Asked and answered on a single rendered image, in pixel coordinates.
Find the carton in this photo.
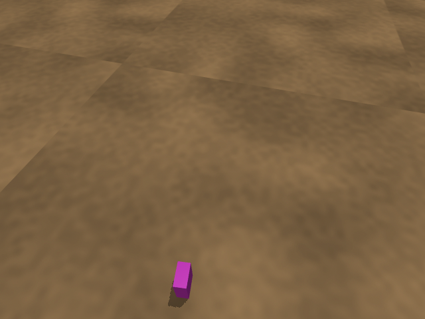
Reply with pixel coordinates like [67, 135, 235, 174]
[173, 261, 193, 299]

